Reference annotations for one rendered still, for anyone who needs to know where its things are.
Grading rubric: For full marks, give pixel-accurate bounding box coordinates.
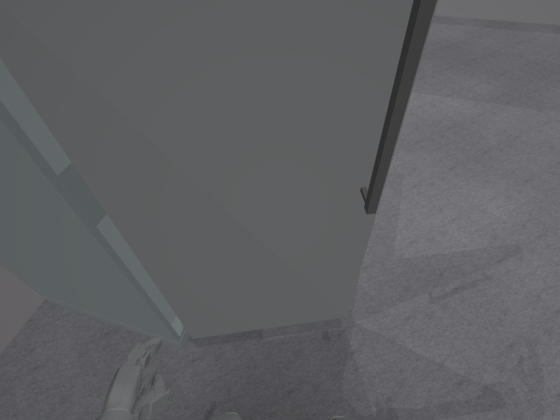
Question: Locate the fridge door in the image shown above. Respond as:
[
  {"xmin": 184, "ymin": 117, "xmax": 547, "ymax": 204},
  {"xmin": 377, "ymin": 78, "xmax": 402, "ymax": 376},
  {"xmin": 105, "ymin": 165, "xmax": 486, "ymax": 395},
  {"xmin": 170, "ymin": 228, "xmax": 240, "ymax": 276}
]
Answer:
[{"xmin": 0, "ymin": 0, "xmax": 438, "ymax": 339}]

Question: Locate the robot left hand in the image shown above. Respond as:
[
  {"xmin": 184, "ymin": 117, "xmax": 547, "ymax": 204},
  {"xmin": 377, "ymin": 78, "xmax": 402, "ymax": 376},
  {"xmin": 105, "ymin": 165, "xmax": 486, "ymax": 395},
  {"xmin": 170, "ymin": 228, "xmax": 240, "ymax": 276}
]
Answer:
[{"xmin": 101, "ymin": 337, "xmax": 170, "ymax": 420}]

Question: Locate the handle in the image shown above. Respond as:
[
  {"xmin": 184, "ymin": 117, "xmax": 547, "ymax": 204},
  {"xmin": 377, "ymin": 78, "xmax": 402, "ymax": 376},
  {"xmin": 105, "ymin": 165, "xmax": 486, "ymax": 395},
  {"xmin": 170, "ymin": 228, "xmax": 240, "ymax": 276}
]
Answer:
[{"xmin": 360, "ymin": 0, "xmax": 437, "ymax": 214}]

